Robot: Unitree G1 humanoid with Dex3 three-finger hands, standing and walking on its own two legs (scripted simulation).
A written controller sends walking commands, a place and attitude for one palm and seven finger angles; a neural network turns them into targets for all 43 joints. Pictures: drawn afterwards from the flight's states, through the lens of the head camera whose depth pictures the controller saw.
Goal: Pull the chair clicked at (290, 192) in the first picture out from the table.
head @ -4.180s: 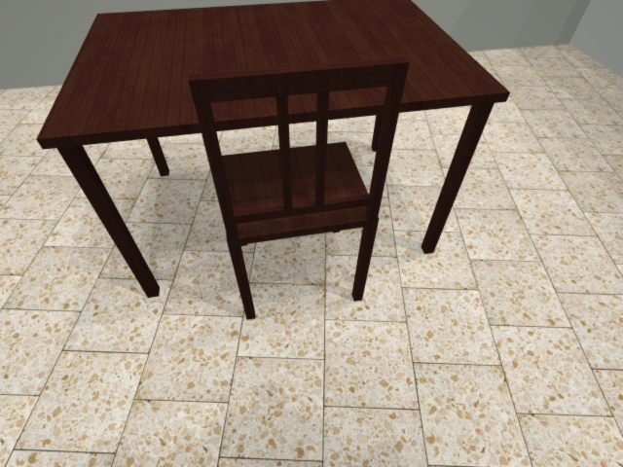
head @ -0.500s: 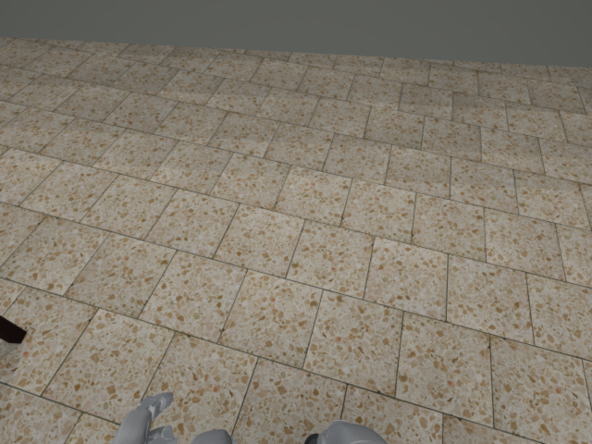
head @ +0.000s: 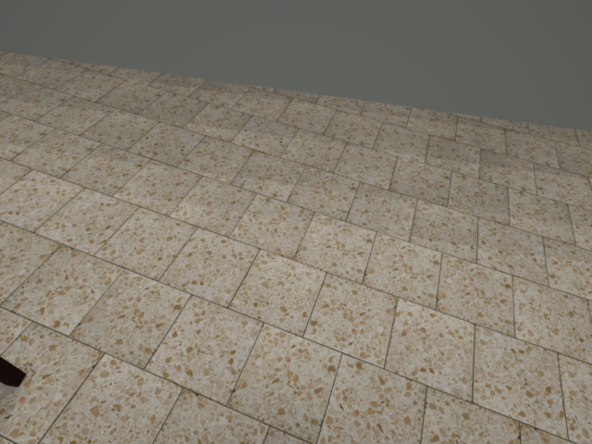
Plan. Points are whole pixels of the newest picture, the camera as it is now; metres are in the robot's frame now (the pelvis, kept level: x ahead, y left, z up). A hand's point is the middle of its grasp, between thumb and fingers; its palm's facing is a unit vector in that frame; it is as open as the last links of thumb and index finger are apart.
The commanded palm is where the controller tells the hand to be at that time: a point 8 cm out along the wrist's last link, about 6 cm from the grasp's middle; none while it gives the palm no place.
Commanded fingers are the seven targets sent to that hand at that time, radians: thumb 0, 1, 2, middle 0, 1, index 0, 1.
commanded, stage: turn to face it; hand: left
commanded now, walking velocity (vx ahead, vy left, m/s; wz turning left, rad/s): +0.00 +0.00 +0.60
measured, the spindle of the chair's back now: out of the picture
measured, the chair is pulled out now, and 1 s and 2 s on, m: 0.00 0.00 0.00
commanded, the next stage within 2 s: none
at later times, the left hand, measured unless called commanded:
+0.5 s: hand out of the picture +0.07 +0.18 -0.14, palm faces +0.30 -0.91 -0.29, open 7.4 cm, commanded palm none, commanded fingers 0.00 0.90 0.90 -0.20 -0.30 -0.20 -0.30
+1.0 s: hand out of the picture -0.09 +0.21 -0.16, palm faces +0.60 -0.75 -0.29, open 7.4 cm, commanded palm none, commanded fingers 0.00 0.90 0.90 -0.20 -0.30 -0.20 -0.30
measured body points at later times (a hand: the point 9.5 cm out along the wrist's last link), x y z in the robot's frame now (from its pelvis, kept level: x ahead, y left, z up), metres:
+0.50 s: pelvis +0.01 -0.05 +0.00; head +0.03 -0.07 +0.45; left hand +0.05 +0.22 -0.11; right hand +0.12 -0.30 -0.15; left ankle -0.01 +0.08 -0.65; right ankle +0.03 -0.16 -0.73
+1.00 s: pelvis -0.01 -0.02 +0.00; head +0.02 +0.01 +0.45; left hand -0.12 +0.25 -0.14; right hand +0.23 -0.17 -0.13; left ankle -0.05 +0.09 -0.73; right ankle +0.08 -0.14 -0.68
